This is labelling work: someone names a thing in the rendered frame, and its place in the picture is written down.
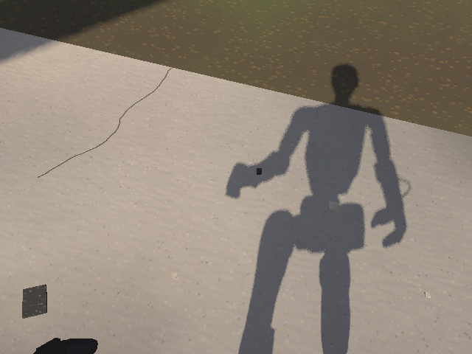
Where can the left robot hand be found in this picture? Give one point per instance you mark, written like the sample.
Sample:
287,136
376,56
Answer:
69,346

